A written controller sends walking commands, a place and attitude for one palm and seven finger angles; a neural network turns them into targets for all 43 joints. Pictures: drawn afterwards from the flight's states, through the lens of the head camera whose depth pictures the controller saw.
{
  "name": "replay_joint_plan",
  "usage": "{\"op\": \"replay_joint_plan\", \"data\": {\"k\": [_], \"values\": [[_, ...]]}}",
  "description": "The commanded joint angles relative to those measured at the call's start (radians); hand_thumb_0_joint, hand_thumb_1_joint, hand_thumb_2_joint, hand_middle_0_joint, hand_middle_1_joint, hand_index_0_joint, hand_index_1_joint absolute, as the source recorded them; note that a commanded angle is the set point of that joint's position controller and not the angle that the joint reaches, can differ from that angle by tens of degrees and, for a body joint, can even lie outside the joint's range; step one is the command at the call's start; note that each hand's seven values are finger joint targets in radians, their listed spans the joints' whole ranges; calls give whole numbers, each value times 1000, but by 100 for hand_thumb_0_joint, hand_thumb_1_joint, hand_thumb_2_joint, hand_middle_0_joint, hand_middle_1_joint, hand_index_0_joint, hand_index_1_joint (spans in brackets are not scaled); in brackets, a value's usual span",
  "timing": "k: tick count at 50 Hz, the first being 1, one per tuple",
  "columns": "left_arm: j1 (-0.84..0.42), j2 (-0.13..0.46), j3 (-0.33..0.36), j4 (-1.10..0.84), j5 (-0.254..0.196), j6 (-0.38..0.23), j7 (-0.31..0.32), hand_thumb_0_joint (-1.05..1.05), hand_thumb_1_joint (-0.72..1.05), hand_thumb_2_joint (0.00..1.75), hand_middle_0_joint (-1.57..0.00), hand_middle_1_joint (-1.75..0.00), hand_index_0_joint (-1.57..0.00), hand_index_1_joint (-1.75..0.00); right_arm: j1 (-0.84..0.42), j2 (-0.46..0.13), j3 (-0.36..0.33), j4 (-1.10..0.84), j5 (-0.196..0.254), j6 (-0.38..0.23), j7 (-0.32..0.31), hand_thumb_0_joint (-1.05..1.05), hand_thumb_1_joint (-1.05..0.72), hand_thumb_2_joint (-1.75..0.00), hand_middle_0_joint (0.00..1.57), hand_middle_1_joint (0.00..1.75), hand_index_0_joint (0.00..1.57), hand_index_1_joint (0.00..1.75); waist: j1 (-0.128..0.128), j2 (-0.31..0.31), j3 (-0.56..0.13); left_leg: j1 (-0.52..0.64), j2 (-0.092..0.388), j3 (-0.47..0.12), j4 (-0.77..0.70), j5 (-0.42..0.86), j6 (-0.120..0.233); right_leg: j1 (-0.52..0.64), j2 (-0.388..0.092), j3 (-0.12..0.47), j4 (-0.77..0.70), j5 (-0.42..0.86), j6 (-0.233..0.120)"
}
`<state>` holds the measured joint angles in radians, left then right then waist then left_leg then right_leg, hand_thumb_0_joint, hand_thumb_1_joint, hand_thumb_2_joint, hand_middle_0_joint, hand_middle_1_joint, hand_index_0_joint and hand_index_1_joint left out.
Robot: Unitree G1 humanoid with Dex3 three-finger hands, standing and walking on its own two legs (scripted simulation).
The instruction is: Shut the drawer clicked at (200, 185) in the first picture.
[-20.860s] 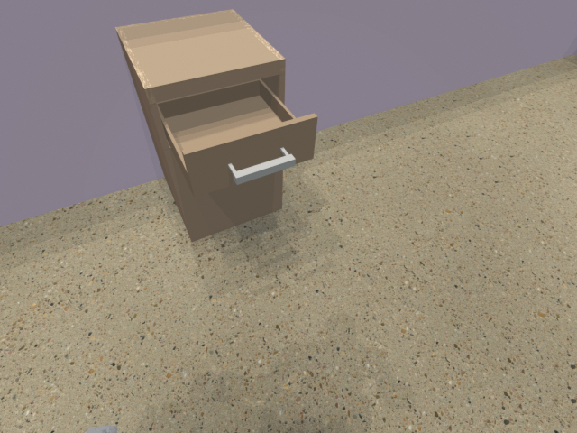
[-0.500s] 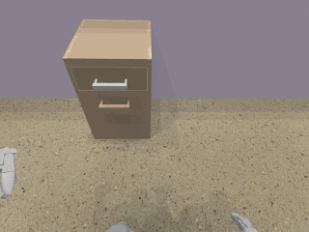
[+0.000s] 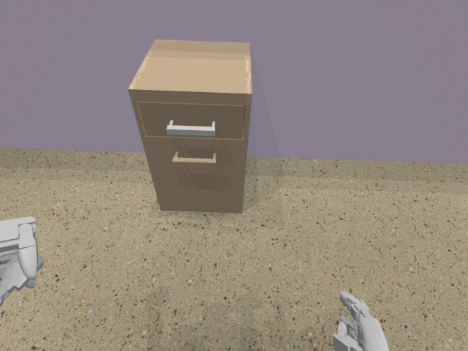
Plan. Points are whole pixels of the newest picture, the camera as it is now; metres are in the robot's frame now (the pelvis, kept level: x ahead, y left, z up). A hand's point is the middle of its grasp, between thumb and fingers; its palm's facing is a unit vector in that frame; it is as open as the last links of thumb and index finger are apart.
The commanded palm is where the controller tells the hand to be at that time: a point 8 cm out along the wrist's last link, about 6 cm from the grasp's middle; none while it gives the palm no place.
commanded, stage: stop stepping back and stand still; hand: left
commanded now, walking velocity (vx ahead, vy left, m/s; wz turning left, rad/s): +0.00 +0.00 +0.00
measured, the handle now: (191, 126) +0.90 +0.21 -0.18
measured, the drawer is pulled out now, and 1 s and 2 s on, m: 0.00 0.00 0.00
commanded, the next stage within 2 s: let the arm hang, fingers relaxed in 0.30 s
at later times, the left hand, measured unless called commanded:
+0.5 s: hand (71, 294) +0.20 +0.27 +0.02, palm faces +0.17 -0.87 -0.46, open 3.2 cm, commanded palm none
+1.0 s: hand out of the picture -0.07 +0.21 -0.17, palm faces +0.02 -0.97 -0.24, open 5.5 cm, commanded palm none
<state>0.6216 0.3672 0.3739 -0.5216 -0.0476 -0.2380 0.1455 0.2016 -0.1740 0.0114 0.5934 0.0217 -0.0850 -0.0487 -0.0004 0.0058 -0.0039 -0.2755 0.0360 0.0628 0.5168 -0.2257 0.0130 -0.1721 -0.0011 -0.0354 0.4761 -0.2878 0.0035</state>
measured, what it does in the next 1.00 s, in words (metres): stands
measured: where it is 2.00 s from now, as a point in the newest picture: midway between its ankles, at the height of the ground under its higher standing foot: outside the picture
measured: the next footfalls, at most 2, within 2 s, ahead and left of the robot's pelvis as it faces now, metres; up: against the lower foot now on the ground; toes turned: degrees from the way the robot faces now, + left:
none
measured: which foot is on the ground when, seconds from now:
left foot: down 0.00-1.00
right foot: down 0.00-1.00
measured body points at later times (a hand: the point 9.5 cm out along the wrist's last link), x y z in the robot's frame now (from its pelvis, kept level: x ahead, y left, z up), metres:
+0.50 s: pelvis -0.01 +0.03 -0.01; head +0.01 +0.01 +0.44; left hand +0.18 +0.32 +0.05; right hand +0.16 -0.22 -0.11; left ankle +0.03 +0.11 -0.74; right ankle -0.02 -0.12 -0.74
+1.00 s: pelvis -0.01 +0.02 +0.00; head +0.01 +0.02 +0.45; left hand -0.07 +0.26 -0.15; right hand -0.02 -0.21 -0.16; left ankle +0.03 +0.11 -0.74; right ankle -0.02 -0.12 -0.74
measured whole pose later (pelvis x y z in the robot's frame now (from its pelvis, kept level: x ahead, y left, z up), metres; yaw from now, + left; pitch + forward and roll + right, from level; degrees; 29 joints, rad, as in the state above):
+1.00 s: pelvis -0.01 +0.02 +0.00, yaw +1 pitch -1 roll -1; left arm 0.37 0.21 0.00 1.11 0.02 0.02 0.03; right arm 0.30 -0.16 -0.02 1.08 -0.01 0.03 -0.02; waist 0.00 0.02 0.06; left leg -0.27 0.00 0.06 0.44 -0.17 0.04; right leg -0.17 -0.04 -0.04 0.43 -0.24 0.02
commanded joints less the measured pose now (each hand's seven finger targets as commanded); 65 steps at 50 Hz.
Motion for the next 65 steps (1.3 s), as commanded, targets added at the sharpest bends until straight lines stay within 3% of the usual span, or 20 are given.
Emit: {"op": "replay_joint_plan", "data": {"k": [1, 5, 8, 12, 19, 20, 21, 22, 24, 26, 27, 29, 32, 36, 41, 45, 50, 58, 65], "values": [[-95, 132, 56, -232, 8, -43, 11, 0, 90, 90, -140, -160, -140, -160, -98, -137, -42, -152, -5, -68, -18, 0, -90, -90, 20, 30, 20, 30, -15, 55, 11, 40, 91, -137, -201, -120, 48, -75, -39, 68, -93, 8, 3], [-97, 152, 66, -327, 21, -42, 22, 0, 90, 90, -140, -160, -140, -160, -100, -131, -31, -155, -13, -98, -25, 0, -90, -90, 20, 30, 20, 30, -2, 147, -36, 9, 121, -191, -292, -216, 57, 5, -13, 22, -20, 14, 12], [-34, 161, 90, -340, 18, -41, 26, 0, 90, 90, -140, -160, -140, -160, -95, -125, -29, -153, -16, -106, -23, 0, -90, -90, 20, 30, 20, 30, 2, 138, -53, -3, 103, -163, -270, -179, 46, 38, -20, 19, -42, 35, 7], [52, 150, 109, -275, 6, -42, 26, 0, 90, 90, -140, -160, -140, -160, -82, -121, -38, -143, -17, -95, -16, 0, -90, -90, 20, 30, 20, 30, -7, 69, -59, 8, 62, -116, -197, -76, 23, 38, -40, 41, -101, 91, -6], [45, 139, 97, -240, -5, -41, 15, 0, 90, 90, -140, -160, -140, -160, -89, -131, -46, -139, -10, -71, -19, 0, -90, -90, 20, 30, 20, 30, -11, 46, -50, 63, 66, -99, -176, 32, 18, -10, -37, 44, -106, 140, 0], [-118, 22, -274, 602, 105, 126, -123, 0, 90, 90, -140, -160, -140, -160, -123, -320, -105, 123, -15, -107, 65, 0, -90, -90, 20, 30, 20, 30, -45, 58, 5, -34, 74, -113, 8, 288, 27, -127, -114, 9, 56, 319, -16], [-109, -17, -255, 638, 87, 208, -134, 0, 90, 90, -136, -156, -136, -156, -35, -224, -97, 118, -10, -37, 66, 0, -90, -90, 20, 30, 20, 30, -28, 26, -98, 57, 77, -84, 19, 337, 16, -120, -111, 49, 39, 270, -7], [-108, -45, -274, 635, 87, 226, -136, 0, 90, 90, -132, -151, -132, -151, -11, -199, -92, 103, -12, -22, 62, 0, -90, -90, 20, 30, 20, 30, -31, 17, -109, 94, 82, -77, 33, 386, 13, -138, -101, 39, 44, 248, 1], [-164, -45, -284, 722, 85, 227, -136, 0, 90, 90, -124, -143, -124, -143, -20, -197, -70, 107, -27, 4, 58, 0, -90, -90, 20, 30, 20, 30, -15, -49, -127, 35, 103, -144, -5, 297, 51, -111, -78, 22, 71, 130, -7], [-220, -25, -288, 841, 89, 230, -135, 0, 90, 90, -116, -134, -116, -134, -37, -203, -63, 118, -38, 22, 52, 0, -90, -90, 20, 30, 20, 30, -5, -185, -116, 15, 91, -151, -10, 276, 57, -63, -80, 45, 37, 165, -20], [-251, -17, -291, 909, 89, 233, -133, 0, 90, 90, -112, -130, -112, -130, -39, -199, -62, 132, -43, 31, 52, 0, -90, -90, 20, 30, 20, 30, -6, -206, -99, 16, 75, -135, -10, 266, 48, -65, -95, 56, 27, 195, -29], [-291, -6, -301, 1038, 83, 242, -128, 0, 90, 90, -104, -121, -104, -121, -49, -196, -58, 165, -47, 52, 49, 0, -90, -90, 20, 30, 20, 30, -4, -132, -49, 24, 54, -121, -38, 215, 43, -78, -104, 73, -2, 171, -34], [-297, -4, -322, 1200, 75, 246, -123, 0, 90, 90, -92, -108, -92, -108, -45, -179, -46, 220, -46, 72, 47, 0, -90, -90, 20, 30, 20, 30, 2, 78, 2, 20, 54, -129, -106, 112, 35, -80, -91, 79, -49, 49, -32], [-266, -30, -335, 1369, 65, 242, -122, 0, 90, 90, -76, -91, -76, -91, -1, -141, -44, 294, -42, 86, 39, 0, -90, -90, 20, 30, 20, 30, 2, 205, 26, 16, 52, -133, -168, -65, 28, -70, -84, 73, -103, -10, -40], [-258, -47, -346, 1489, 64, 237, -124, 0, 90, 90, -56, -69, -56, -69, 72, -134, -54, 361, -36, 91, 31, 0, -90, -90, 20, 30, 20, 30, -7, 80, 15, 58, 70, -150, -188, -111, 33, -79, -85, 58, -135, -19, -44], [-249, -62, -356, 1551, 63, 234, -119, 0, 90, 90, -40, -52, -40, -52, 116, -124, -56, 414, -33, 88, 25, 0, -90, -90, 20, 30, 20, 30, -10, 1, 34, 90, 75, -145, -185, -43, 37, -93, -91, 56, -144, 2, -45], [-230, -81, -361, 1606, 61, 233, -113, 0, 90, 90, -20, -30, -20, -30, 145, -101, -53, 463, -32, 86, 22, 0, -90, -90, 20, 30, 20, 30, -7, -13, 76, 84, 73, -133, -198, -35, 36, -102, -92, 55, -148, -5, -43], [-225, -114, -362, 1635, 61, 233, -105, 0, 90, 90, -20, -30, -20, -30, 172, -51, -50, 510, -35, 89, 21, 0, -90, -90, 20, 30, 20, 30, -8, -12, 120, 75, 60, -103, -193, -32, 28, -125, -93, 58, -157, -32, -41], [-239, -136, -355, 1633, 61, 228, -102, 0, 90, 90, -20, -30, -20, -30, 189, -25, -51, 526, -37, 80, 16, 0, -90, -90, 20, 30, 20, 30, -8, 12, 102, 75, 57, -96, -182, 25, 25, -96, -90, 61, -148, 16, -43]]}}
